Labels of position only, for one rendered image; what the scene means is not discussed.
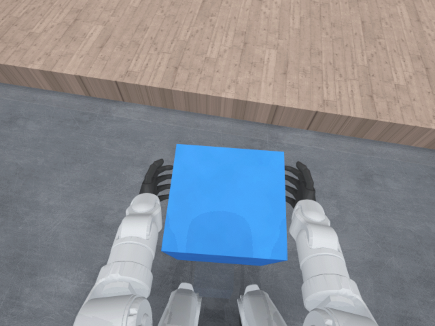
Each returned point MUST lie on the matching right robot upper arm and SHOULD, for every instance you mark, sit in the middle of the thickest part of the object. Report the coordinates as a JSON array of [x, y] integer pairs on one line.
[[325, 316]]

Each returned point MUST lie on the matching robot right shin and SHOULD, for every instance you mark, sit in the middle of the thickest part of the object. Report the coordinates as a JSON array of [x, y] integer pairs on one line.
[[252, 288]]

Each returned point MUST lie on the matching left robot forearm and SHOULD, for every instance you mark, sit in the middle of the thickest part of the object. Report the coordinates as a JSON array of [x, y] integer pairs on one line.
[[128, 270]]

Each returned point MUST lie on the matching right robot forearm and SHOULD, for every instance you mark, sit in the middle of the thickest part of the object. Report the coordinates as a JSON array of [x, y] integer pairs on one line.
[[324, 272]]

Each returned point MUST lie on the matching carton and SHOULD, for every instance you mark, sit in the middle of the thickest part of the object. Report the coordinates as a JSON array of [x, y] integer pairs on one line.
[[226, 205]]

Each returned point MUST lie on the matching robot right hand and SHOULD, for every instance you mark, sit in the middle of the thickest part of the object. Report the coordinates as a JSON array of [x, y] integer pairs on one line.
[[305, 189]]

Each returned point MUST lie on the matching robot left hand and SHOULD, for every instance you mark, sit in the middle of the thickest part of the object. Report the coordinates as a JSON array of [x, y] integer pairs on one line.
[[151, 180]]

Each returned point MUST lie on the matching robot left shin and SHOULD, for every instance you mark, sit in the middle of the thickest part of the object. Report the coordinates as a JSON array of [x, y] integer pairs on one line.
[[184, 286]]

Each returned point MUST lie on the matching left robot upper arm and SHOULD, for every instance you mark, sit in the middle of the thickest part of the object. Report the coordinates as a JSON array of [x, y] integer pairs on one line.
[[122, 310]]

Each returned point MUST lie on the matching robot shin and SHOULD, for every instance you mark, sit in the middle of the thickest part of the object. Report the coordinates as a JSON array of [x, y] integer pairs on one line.
[[252, 288], [184, 286]]

